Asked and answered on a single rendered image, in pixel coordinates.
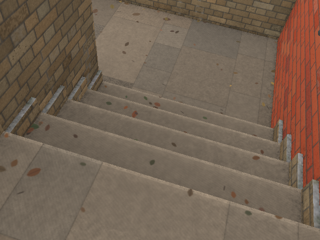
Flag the stairs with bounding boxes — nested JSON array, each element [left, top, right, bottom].
[[24, 81, 302, 223]]

